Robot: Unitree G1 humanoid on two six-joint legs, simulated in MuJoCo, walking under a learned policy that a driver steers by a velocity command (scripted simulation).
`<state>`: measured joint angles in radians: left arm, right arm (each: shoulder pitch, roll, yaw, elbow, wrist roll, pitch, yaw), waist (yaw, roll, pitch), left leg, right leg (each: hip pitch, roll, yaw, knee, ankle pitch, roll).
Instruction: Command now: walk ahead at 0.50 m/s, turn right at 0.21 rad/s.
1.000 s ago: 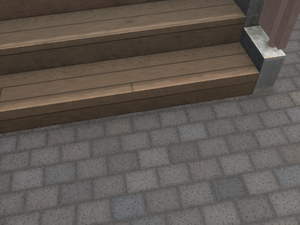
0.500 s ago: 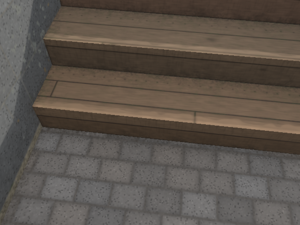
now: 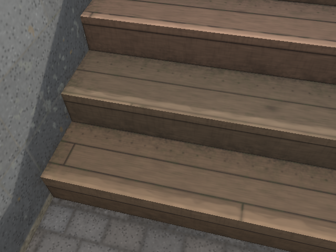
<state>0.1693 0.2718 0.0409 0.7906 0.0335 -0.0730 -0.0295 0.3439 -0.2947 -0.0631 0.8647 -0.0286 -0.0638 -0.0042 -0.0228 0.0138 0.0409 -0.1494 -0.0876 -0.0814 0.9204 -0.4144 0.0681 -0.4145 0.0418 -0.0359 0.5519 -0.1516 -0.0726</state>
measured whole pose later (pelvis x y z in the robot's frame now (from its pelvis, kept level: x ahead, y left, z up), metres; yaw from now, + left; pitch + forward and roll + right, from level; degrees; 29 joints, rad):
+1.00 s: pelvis +0.42 -0.15 +0.01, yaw -28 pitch +6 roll -1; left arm -0.18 0.12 -0.02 0.46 0.03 0.01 0.00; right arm 0.57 -0.17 -0.02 1.09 -0.03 -0.10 -0.03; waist -0.12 0.01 0.05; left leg 0.12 0.13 0.18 0.05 -0.26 -0.06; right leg -1.27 -0.13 -0.06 1.64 -0.55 -0.10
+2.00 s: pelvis +0.89 -0.42 +0.32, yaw +2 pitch +5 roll +3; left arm 0.04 0.23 -0.03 0.85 0.06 -0.07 -0.06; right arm 0.56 -0.15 0.02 1.19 -0.07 -0.07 0.07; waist -0.05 0.00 -0.18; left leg -0.39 -0.16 -0.11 0.71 -0.40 0.06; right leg -1.26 -0.01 0.18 2.19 -0.33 -0.20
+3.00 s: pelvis +1.37 -0.30 +0.64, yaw +27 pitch +1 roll +5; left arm 0.20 0.25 0.09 0.86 0.02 -0.04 0.05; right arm 0.14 -0.19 -0.05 0.94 -0.07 -0.09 -0.10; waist 0.01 -0.03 0.04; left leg -0.51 0.04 0.33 0.77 -0.28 0.09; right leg -0.65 -0.06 -0.03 1.65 -0.29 -0.02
